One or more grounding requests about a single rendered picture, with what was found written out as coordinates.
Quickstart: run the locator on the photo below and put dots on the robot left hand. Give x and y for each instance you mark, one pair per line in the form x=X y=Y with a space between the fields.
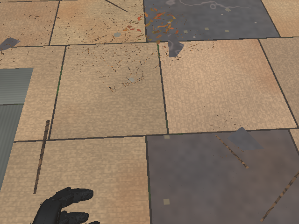
x=50 y=211

